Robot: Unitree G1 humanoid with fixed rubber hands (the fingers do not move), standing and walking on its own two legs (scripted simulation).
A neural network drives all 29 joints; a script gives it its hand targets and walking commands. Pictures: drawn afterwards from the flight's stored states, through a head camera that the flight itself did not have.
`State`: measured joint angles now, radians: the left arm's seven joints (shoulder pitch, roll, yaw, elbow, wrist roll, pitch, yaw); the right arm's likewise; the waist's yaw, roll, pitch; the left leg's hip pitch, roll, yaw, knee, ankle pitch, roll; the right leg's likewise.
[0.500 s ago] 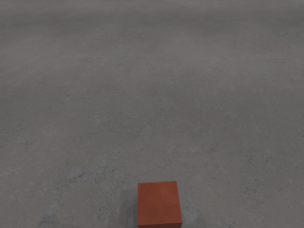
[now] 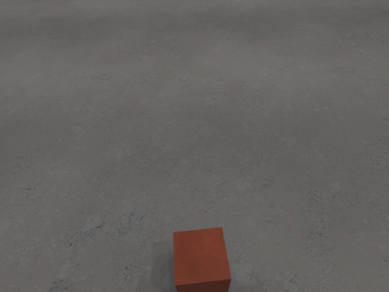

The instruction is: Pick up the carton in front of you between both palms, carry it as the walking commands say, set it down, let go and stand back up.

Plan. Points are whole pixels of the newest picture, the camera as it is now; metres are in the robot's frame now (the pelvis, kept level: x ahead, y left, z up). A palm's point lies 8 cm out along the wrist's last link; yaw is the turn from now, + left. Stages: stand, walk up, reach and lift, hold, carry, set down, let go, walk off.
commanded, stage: stand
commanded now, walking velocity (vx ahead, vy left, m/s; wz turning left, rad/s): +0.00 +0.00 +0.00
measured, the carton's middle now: (200, 264) +0.39 +0.03 -0.62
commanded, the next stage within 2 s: none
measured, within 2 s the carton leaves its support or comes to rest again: neither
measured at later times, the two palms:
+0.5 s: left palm out of the picture +0.08 +0.26 -0.11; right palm out of the picture -0.02 -0.26 -0.12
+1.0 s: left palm out of the picture +0.04 +0.26 -0.12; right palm out of the picture -0.07 -0.22 -0.13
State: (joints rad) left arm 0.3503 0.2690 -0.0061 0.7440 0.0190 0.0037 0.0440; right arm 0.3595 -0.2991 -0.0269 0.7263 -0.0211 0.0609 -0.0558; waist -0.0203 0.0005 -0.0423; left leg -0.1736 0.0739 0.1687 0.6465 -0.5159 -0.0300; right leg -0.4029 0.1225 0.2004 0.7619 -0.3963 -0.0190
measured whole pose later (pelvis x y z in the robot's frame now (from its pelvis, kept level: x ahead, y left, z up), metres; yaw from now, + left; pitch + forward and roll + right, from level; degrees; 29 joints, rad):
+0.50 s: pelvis -0.01 +0.01 +0.00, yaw -3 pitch +1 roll +0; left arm 0.32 0.26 0.00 0.77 0.01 0.01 0.03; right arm 0.40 -0.27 0.00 0.83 -0.03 0.04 -0.05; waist -0.02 0.01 -0.01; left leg -0.12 0.06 0.19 0.61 -0.50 -0.01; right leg -0.38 0.09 0.12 0.72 -0.36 -0.03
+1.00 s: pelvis -0.02 +0.02 +0.01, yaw -5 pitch +0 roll +0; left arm 0.30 0.20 -0.01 0.93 0.01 0.02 0.05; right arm 0.40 -0.22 0.00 0.97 -0.02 0.05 -0.05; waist -0.02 0.01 0.02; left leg -0.09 0.04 0.20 0.57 -0.48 0.01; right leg -0.35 0.08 0.14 0.68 -0.32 -0.01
